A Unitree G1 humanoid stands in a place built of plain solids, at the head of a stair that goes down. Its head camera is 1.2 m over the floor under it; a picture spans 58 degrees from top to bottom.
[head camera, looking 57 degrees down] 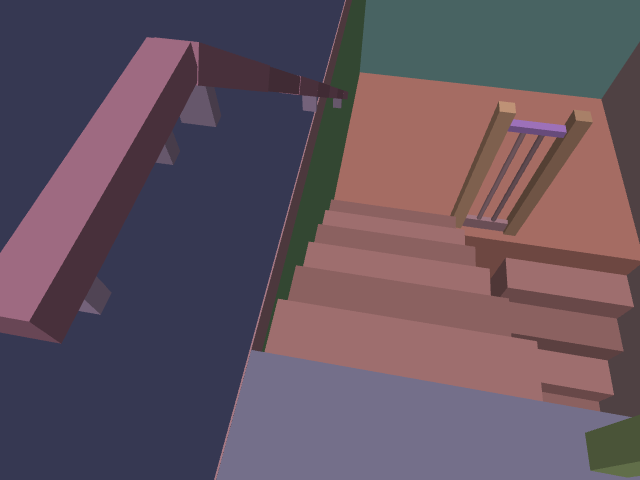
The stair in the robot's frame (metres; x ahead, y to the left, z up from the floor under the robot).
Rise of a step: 0.21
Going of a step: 0.26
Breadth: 0.90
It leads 10 degrees to the right of straight ahead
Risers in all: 7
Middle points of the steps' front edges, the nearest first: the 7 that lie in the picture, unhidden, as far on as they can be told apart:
0.33 -0.24 0.00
0.59 -0.29 -0.21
0.85 -0.34 -0.43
1.11 -0.38 -0.64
1.37 -0.43 -0.85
1.63 -0.48 -1.07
1.89 -0.52 -1.28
